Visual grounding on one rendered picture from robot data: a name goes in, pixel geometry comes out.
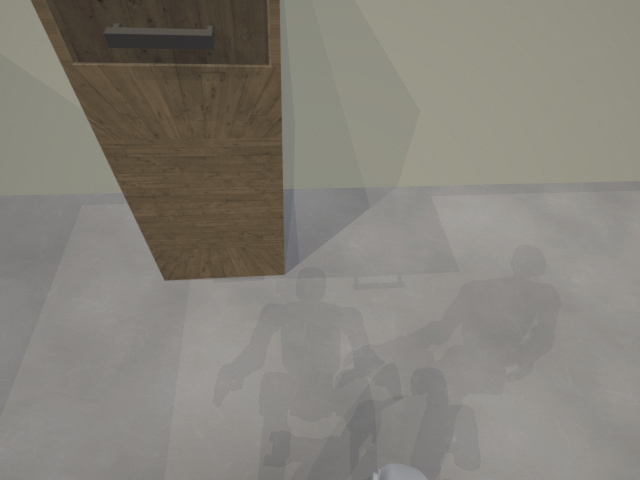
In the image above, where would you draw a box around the cabinet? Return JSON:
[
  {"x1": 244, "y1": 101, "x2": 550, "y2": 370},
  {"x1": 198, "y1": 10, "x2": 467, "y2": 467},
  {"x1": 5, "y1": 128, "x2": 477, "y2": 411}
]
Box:
[{"x1": 31, "y1": 0, "x2": 285, "y2": 281}]

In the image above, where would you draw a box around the handle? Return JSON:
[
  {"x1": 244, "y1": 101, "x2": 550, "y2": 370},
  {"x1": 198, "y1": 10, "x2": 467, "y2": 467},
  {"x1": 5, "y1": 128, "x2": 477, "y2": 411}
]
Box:
[{"x1": 103, "y1": 23, "x2": 215, "y2": 50}]

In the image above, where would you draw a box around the drawer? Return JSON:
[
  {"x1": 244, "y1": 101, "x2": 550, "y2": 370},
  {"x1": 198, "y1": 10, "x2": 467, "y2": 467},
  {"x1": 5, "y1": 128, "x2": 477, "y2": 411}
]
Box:
[{"x1": 46, "y1": 0, "x2": 269, "y2": 65}]

